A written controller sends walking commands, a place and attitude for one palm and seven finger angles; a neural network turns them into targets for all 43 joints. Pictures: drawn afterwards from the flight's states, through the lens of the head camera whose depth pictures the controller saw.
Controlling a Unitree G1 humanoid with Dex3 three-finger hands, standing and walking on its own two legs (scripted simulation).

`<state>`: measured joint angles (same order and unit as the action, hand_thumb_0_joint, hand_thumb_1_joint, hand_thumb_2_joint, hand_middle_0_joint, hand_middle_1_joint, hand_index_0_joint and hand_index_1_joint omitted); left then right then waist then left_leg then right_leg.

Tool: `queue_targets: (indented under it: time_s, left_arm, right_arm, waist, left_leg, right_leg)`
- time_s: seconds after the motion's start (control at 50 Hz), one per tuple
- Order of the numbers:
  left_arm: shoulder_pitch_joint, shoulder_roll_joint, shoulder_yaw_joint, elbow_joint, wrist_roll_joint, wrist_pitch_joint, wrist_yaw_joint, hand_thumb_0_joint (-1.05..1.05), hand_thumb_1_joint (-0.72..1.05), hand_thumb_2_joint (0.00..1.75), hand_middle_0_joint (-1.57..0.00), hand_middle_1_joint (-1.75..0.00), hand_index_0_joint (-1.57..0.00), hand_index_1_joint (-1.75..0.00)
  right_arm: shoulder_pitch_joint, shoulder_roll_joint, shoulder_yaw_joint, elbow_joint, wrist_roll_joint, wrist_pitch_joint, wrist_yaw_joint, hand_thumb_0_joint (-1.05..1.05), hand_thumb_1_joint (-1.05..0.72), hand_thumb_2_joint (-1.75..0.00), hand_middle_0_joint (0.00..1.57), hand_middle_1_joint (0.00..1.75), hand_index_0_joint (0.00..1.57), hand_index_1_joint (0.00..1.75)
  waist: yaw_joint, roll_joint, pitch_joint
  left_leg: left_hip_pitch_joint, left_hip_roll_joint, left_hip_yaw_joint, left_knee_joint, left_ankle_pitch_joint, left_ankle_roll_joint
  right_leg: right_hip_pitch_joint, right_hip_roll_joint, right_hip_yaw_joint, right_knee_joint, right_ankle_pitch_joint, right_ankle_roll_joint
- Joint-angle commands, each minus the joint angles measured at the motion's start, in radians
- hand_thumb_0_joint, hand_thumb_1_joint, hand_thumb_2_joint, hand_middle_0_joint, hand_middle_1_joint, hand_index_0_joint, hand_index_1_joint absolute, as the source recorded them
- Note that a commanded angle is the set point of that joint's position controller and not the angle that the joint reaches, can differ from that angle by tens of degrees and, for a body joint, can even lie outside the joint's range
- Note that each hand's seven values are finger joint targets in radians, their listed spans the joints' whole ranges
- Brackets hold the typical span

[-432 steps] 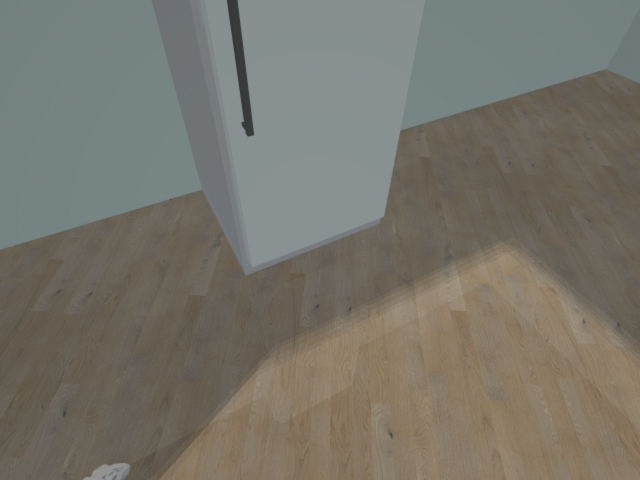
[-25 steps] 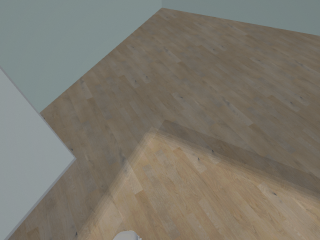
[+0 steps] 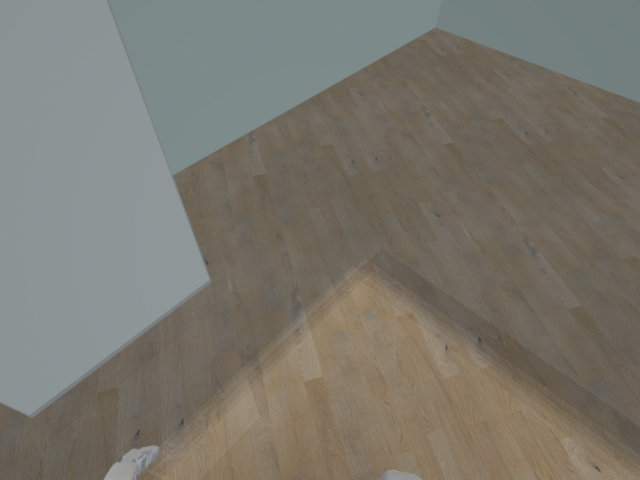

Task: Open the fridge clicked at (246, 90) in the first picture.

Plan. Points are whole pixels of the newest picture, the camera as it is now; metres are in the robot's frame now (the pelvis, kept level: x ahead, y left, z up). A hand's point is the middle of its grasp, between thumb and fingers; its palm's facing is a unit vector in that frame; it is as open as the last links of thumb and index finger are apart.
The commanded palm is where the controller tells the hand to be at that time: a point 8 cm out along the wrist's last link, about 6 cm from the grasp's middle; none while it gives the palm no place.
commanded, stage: turn to face it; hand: left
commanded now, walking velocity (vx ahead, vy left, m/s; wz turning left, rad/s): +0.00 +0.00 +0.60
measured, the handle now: out of the picture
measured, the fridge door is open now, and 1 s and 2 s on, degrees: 0 0 0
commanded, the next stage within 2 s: take the last steps up to it in 1.26 s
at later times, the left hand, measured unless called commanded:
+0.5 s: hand out of the picture -0.02 +0.17 -0.15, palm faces +0.34 -0.90 -0.27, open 7.4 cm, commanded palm none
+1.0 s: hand out of the picture -0.05 +0.22 -0.15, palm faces +0.58 -0.77 -0.27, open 7.4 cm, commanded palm none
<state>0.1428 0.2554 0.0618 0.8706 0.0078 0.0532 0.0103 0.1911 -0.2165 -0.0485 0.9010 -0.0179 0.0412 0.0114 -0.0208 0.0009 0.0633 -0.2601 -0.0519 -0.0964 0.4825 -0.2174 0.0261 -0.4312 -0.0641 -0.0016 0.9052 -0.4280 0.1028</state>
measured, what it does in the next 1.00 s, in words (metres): steps on the spot, turning left: right foot, then left foot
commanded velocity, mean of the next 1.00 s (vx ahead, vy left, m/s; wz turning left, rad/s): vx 0.00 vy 0.00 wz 0.57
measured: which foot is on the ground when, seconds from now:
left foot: down 0.00-0.12, up 0.14-0.58, down 0.60-1.00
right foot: up 0.00-0.10, down 0.12-0.60, up 0.62-1.00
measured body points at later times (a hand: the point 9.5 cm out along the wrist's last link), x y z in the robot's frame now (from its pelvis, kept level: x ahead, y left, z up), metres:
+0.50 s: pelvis -0.02 -0.04 +0.00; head +0.02 -0.04 +0.45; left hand -0.04 +0.22 -0.13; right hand +0.13 -0.27 -0.15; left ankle -0.07 +0.11 -0.69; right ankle +0.01 -0.14 -0.74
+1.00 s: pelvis -0.03 -0.03 +0.00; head -0.01 -0.01 +0.45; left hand -0.09 +0.26 -0.13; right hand +0.17 -0.19 -0.14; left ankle -0.07 +0.09 -0.74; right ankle +0.06 -0.14 -0.70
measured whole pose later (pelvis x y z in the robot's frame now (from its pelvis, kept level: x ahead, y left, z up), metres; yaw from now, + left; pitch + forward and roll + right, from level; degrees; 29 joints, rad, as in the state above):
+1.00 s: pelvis -0.03 -0.03 +0.00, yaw +35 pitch -1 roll -1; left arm 0.14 0.25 0.06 0.88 0.00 0.05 0.01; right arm 0.21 -0.21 -0.05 0.91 -0.02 0.05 0.01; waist -0.03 0.01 0.06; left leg -0.27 -0.05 -0.11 0.48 -0.19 0.02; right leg -0.40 -0.05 -0.01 0.84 -0.43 0.10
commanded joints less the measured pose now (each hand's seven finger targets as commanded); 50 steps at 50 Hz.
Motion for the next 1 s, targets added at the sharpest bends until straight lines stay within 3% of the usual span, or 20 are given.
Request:
queue_targets:
  time_s: [0.0,0.06,0.08,0.1,0.12,0.18,0.22,0.34,0.44,0.48,0.52,0.54,0.56,0.58,0.6,0.64,0.7,0.74,0.9,0.98]
  left_arm:
    - [-0.003,0.073,0.015,-0.093,-0.006,-0.034,0.014,0.00,0.90,0.90,-0.20,-0.30,-0.20,-0.30]
    - [0.108,0.103,0.027,-0.070,-0.007,-0.053,0.020,0.00,0.90,0.90,-0.20,-0.30,-0.20,-0.30]
    - [0.130,0.182,0.042,-0.066,0.006,-0.065,0.027,0.00,0.90,0.90,-0.20,-0.30,-0.20,-0.30]
    - [0.129,0.254,0.052,-0.075,0.015,-0.064,0.030,0.00,0.90,0.90,-0.20,-0.30,-0.20,-0.30]
    - [0.112,0.235,0.044,-0.085,0.009,-0.056,0.033,0.00,0.90,0.90,-0.20,-0.30,-0.20,-0.30]
    - [-0.040,0.127,0.020,-0.110,0.006,-0.058,0.028,0.00,0.90,0.90,-0.20,-0.30,-0.20,-0.30]
    - [-0.017,0.108,0.013,-0.103,0.007,-0.063,0.025,0.00,0.90,0.90,-0.20,-0.30,-0.20,-0.30]
    - [0.092,0.133,0.026,-0.053,0.016,-0.060,0.029,0.00,0.90,0.90,-0.20,-0.30,-0.20,-0.30]
    - [0.136,0.172,0.039,-0.024,0.023,-0.052,0.023,0.00,0.90,0.90,-0.20,-0.30,-0.20,-0.30]
    - [0.136,0.183,0.047,-0.019,0.024,-0.049,0.022,0.00,0.90,0.90,-0.20,-0.30,-0.20,-0.30]
    - [0.122,0.184,0.048,-0.012,0.016,-0.043,0.018,0.00,0.90,0.90,-0.20,-0.30,-0.20,-0.30]
    - [0.118,0.169,0.047,-0.011,0.008,-0.037,0.015,0.00,0.90,0.90,-0.20,-0.30,-0.20,-0.30]
    - [0.126,0.117,0.041,-0.036,0.000,-0.030,0.011,0.00,0.90,0.90,-0.20,-0.30,-0.20,-0.30]
    - [0.057,0.060,0.015,-0.085,0.001,-0.026,0.009,0.00,0.90,0.90,-0.20,-0.30,-0.20,-0.30]
    - [0.013,0.093,0.018,-0.090,0.009,-0.018,0.012,0.00,0.90,0.90,-0.20,-0.30,-0.20,-0.30]
    - [-0.006,0.087,0.025,-0.061,0.010,-0.014,0.012,0.00,0.90,0.90,-0.20,-0.30,-0.20,-0.30]
    - [0.047,0.096,0.030,-0.026,0.008,-0.021,0.001,0.00,0.90,0.90,-0.20,-0.30,-0.20,-0.30]
    - [0.053,0.100,0.029,-0.021,0.008,-0.021,0.001,0.00,0.90,0.90,-0.20,-0.30,-0.20,-0.30]
    - [-0.023,0.076,0.017,-0.066,0.001,-0.021,0.014,0.00,0.90,0.90,-0.20,-0.30,-0.20,-0.30]
    - [0.037,0.065,0.013,-0.059,-0.006,-0.031,0.017,0.00,0.90,0.90,-0.20,-0.30,-0.20,-0.30]
  right_arm:
    - [0.020,-0.227,-0.068,-0.060,-0.008,-0.014,-0.016,0.00,-0.90,-0.90,0.20,0.30,0.20,0.30]
    - [-0.017,-0.200,-0.069,-0.076,0.003,-0.012,-0.012,0.00,-0.90,-0.90,0.20,0.30,0.20,0.30]
    - [0.018,-0.130,-0.060,-0.081,0.014,-0.014,-0.006,0.00,-0.90,-0.90,0.20,0.30,0.20,0.30]
    - [0.015,-0.105,-0.056,-0.106,0.009,-0.013,-0.007,0.00,-0.90,-0.90,0.20,0.30,0.20,0.30]
    - [-0.004,-0.156,-0.070,-0.100,-0.001,-0.005,-0.006,0.00,-0.90,-0.90,0.20,0.30,0.20,0.30]
    - [0.056,-0.140,-0.073,-0.032,-0.009,0.021,0.013,0.00,-0.90,-0.90,0.20,0.30,0.20,0.30]
    - [0.068,-0.121,-0.068,-0.025,-0.008,0.025,0.019,0.00,-0.90,-0.90,0.20,0.30,0.20,0.30]
    - [-0.025,-0.107,-0.058,-0.040,-0.002,0.029,0.023,0.00,-0.90,-0.90,0.20,0.30,0.20,0.30]
    - [-0.079,-0.086,-0.038,-0.058,0.007,0.012,0.022,0.00,-0.90,-0.90,0.20,0.30,0.20,0.30]
    - [-0.056,-0.083,-0.032,-0.057,0.009,0.001,0.017,0.00,-0.90,-0.90,0.20,0.30,0.20,0.30]
    - [-0.003,-0.099,-0.035,-0.047,0.007,-0.008,0.014,0.00,-0.90,-0.90,0.20,0.30,0.20,0.30]
    - [0.046,-0.132,-0.043,-0.037,0.006,-0.016,0.015,0.00,-0.90,-0.90,0.20,0.30,0.20,0.30]
    - [0.102,-0.238,-0.069,-0.032,0.000,-0.027,0.009,0.00,-0.90,-0.90,0.20,0.30,0.20,0.30]
    - [0.161,-0.325,-0.088,-0.019,0.004,-0.025,-0.001,0.00,-0.90,-0.90,0.20,0.30,0.20,0.30]
    - [0.188,-0.315,-0.083,0.003,0.000,-0.019,-0.005,0.00,-0.90,-0.90,0.20,0.30,0.20,0.30]
    - [0.091,-0.254,-0.068,-0.019,-0.003,-0.024,-0.022,0.00,-0.90,-0.90,0.20,0.30,0.20,0.30]
    - [-0.003,-0.210,-0.047,-0.048,-0.001,-0.031,-0.023,0.00,-0.90,-0.90,0.20,0.30,0.20,0.30]
    - [0.004,-0.210,-0.048,-0.051,0.002,-0.033,-0.022,0.00,-0.90,-0.90,0.20,0.30,0.20,0.30]
    - [0.045,-0.213,-0.061,-0.043,-0.008,-0.018,-0.017,0.00,-0.90,-0.90,0.20,0.30,0.20,0.30]
    - [0.012,-0.207,-0.062,-0.053,-0.010,-0.010,-0.016,0.00,-0.90,-0.90,0.20,0.30,0.20,0.30]
  waist:
    - [-0.006,0.173,-0.111]
    - [0.058,0.111,-0.144]
    - [0.063,-0.115,-0.179]
    - [0.069,-0.307,-0.156]
    - [0.061,-0.196,-0.119]
    - [-0.016,-0.160,-0.025]
    - [-0.012,-0.178,-0.018]
    - [0.042,-0.171,-0.014]
    - [0.071,-0.208,-0.057]
    - [0.065,-0.226,-0.098]
    - [0.032,-0.200,-0.125]
    - [0.001,-0.108,-0.153]
    - [-0.035,0.162,-0.190]
    - [-0.069,0.349,-0.179]
    - [-0.075,0.226,-0.180]
    - [-0.042,0.224,-0.122]
    - [0.007,0.162,-0.091]
    - [0.008,0.150,-0.103]
    - [-0.019,0.157,-0.086]
    - [0.011,0.181,-0.093]
  left_leg:
    - [0.068,0.238,-0.307,-0.086,0.397,0.140]
    - [-0.088,0.162,-0.284,0.028,0.279,0.066]
    - [-0.264,0.061,-0.168,0.193,0.001,-0.010]
    - [-0.377,-0.053,0.010,0.435,-0.371,-0.077]
    - [-0.332,0.007,-0.029,0.605,-0.373,-0.065]
    - [-0.313,0.058,0.014,0.767,-0.182,-0.080]
    - [-0.316,0.063,0.046,0.776,-0.131,-0.094]
    - [-0.300,0.093,0.101,0.592,-0.175,-0.114]
    - [-0.194,0.090,0.175,0.347,-0.237,-0.099]
    - [-0.136,0.081,0.193,0.247,-0.230,-0.085]
    - [-0.026,0.068,0.213,0.083,-0.102,-0.073]
    - [0.117,0.086,0.177,-0.057,0.036,-0.060]
    - [0.280,0.283,-0.098,-0.130,0.266,0.020]
    - [0.311,0.468,-0.323,-0.140,0.655,0.138]
    - [0.285,0.490,-0.268,-0.106,0.646,0.189]
    - [0.191,0.377,-0.214,-0.125,0.453,0.148]
    - [0.147,0.274,-0.115,-0.131,0.446,0.106]
    - [0.146,0.259,-0.108,-0.139,0.429,0.105]
    - [0.121,0.271,-0.255,-0.143,0.288,0.152]
    - [0.017,0.237,-0.292,-0.104,0.311,0.135]
  right_leg:
    - [0.068,0.039,-0.010,-0.172,0.002,-0.020]
    - [0.339,0.020,0.000,-0.502,0.216,-0.030]
    - [0.516,-0.185,0.186,-0.627,0.208,-0.086]
    - [0.469,-0.436,0.417,-0.654,0.318,-0.209]
    - [0.319,-0.446,0.361,-0.646,0.303,-0.260]
    - [0.206,-0.273,0.136,-0.642,0.209,-0.204]
    - [0.217,-0.239,0.037,-0.624,0.276,-0.188]
    - [0.304,-0.286,-0.022,-0.616,0.321,-0.211]
    - [0.344,-0.322,-0.075,-0.533,0.520,-0.229]
    - [0.364,-0.331,-0.094,-0.476,0.599,-0.222]
    - [0.335,-0.311,-0.154,-0.384,0.581,-0.173]
    - [0.245,-0.291,-0.182,-0.264,0.503,-0.127]
    - [0.017,-0.178,-0.223,-0.051,0.176,-0.050]
    - [-0.179,-0.075,-0.159,0.125,-0.273,0.000]
    - [-0.173,-0.087,-0.069,0.221,-0.237,-0.022]
    - [-0.191,-0.087,-0.027,0.268,-0.107,-0.018]
    - [-0.147,-0.062,-0.021,0.273,0.033,-0.008]
    - [-0.126,-0.054,-0.016,0.243,0.056,-0.001]
    - [-0.059,-0.009,-0.003,-0.001,-0.007,-0.002]
    - [0.125,0.043,-0.024,-0.214,0.030,-0.024]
